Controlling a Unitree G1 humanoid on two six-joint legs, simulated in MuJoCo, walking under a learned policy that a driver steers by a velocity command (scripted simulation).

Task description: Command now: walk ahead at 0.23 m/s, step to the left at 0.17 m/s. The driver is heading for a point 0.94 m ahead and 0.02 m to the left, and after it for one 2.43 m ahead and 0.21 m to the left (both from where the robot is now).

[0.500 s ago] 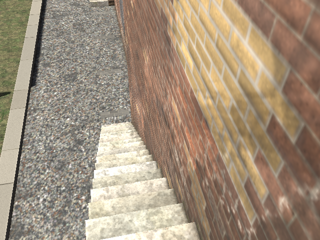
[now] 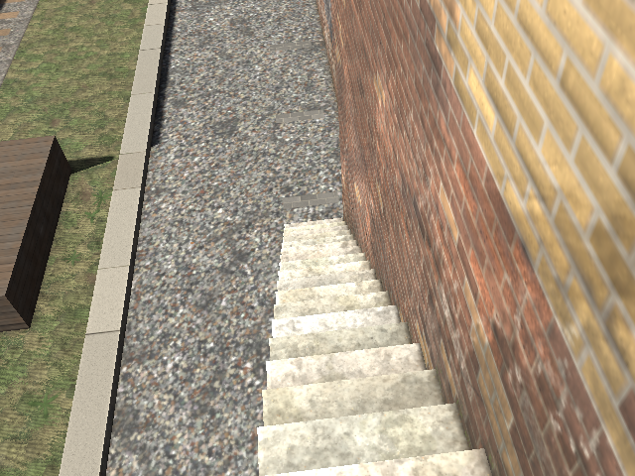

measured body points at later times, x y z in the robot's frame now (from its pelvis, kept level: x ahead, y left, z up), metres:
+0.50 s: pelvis +0.16 +0.04 -0.16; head +0.13 +0.04 +0.28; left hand +0.30 +0.30 -0.28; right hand +0.06 -0.18 -0.32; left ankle +0.05 +0.18 -0.87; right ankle +0.16 -0.04 -0.86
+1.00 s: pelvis +0.29 +0.01 -0.20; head +0.28 +0.01 +0.25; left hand +0.42 +0.29 -0.32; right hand +0.18 -0.23 -0.34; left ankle +0.18 +0.15 -0.88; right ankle +0.43 -0.11 -0.91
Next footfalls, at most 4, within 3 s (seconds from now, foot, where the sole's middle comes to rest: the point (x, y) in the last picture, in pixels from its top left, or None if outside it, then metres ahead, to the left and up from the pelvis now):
0.18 left None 0.09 0.19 -0.91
0.48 right None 0.19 -0.05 -0.92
0.78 left None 0.22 0.15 -0.92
1.10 right None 0.41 -0.10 -1.11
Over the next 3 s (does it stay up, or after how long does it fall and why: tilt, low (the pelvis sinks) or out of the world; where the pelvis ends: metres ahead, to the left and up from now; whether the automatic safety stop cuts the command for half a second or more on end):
stays up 0.59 0.03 -0.45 its command is cut before an obstacle from the start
